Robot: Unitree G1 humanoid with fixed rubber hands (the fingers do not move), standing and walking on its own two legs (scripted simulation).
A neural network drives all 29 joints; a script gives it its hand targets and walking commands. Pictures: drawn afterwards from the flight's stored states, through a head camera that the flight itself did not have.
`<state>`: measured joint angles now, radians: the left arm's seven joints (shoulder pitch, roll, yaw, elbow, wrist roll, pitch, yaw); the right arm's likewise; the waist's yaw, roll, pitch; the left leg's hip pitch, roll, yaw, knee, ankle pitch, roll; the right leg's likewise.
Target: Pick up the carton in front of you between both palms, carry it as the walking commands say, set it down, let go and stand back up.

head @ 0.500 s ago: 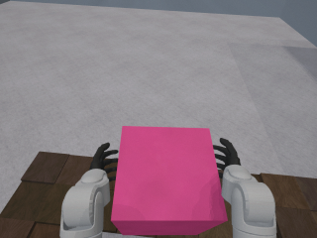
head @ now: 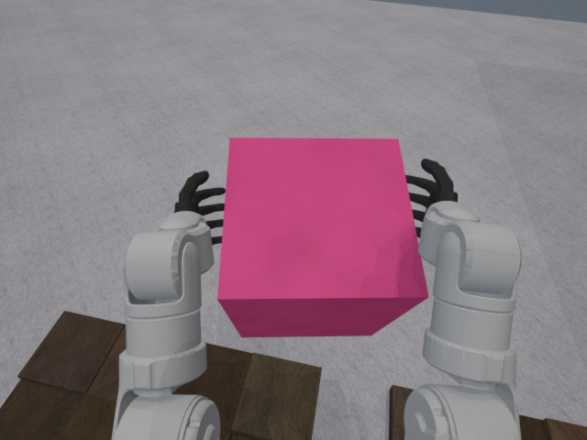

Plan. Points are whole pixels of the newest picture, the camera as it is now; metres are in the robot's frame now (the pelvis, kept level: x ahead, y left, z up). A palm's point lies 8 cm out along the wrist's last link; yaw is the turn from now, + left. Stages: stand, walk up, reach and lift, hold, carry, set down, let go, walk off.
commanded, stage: carry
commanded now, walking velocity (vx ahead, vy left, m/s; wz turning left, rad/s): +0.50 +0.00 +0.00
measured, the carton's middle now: (310, 250) +0.38 +0.01 +0.07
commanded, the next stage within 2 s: none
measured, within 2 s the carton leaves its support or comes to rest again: neither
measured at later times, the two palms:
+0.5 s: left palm (233, 118) +0.70 +0.17 +0.08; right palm (375, 112) +0.72 -0.12 +0.10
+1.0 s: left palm (227, 33) +1.04 +0.24 +0.12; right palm (337, 25) +1.07 -0.05 +0.15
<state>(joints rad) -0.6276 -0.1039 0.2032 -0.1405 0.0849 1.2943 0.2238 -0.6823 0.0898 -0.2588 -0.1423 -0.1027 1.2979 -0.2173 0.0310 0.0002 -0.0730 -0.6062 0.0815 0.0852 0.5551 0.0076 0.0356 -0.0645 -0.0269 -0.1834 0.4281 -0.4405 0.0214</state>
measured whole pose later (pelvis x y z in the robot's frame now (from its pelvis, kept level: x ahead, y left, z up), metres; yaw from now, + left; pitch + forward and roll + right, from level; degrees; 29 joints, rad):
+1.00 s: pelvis +0.71 +0.06 -0.03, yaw +3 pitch +4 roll -1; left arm -0.75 -0.07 0.25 0.18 0.11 1.34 0.24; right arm -0.79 0.09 -0.32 0.20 -0.17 1.26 -0.23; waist 0.02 -0.03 -0.15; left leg -0.31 -0.05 0.14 0.54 -0.31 0.13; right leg -0.56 -0.03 -0.04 1.21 -0.37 -0.04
